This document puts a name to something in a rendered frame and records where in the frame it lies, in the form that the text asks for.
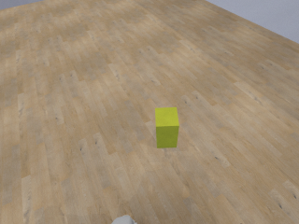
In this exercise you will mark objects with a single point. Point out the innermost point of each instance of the carton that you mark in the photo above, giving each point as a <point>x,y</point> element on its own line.
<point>167,126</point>

